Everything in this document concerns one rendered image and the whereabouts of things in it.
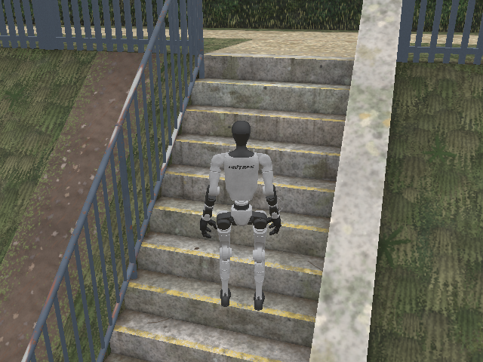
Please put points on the right robot upper arm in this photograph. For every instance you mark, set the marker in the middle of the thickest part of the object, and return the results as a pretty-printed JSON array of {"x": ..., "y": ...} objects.
[{"x": 267, "y": 173}]

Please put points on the robot right foot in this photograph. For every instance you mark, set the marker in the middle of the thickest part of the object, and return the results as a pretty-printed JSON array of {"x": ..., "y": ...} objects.
[{"x": 258, "y": 304}]

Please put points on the robot left hand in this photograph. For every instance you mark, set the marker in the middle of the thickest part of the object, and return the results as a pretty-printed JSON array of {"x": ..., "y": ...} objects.
[{"x": 204, "y": 228}]

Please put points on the robot right hand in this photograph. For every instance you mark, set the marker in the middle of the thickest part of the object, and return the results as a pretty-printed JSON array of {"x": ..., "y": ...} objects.
[{"x": 276, "y": 223}]

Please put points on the right robot shin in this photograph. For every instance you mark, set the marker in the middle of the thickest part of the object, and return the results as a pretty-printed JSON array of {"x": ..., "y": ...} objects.
[{"x": 259, "y": 273}]

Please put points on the robot right forearm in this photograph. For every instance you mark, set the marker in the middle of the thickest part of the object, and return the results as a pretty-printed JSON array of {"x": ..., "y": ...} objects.
[{"x": 273, "y": 205}]

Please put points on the robot left forearm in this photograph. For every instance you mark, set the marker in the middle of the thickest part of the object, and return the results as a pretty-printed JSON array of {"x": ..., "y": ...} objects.
[{"x": 209, "y": 205}]

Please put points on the left robot upper arm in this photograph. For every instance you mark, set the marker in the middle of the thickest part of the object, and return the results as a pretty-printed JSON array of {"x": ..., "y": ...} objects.
[{"x": 214, "y": 175}]

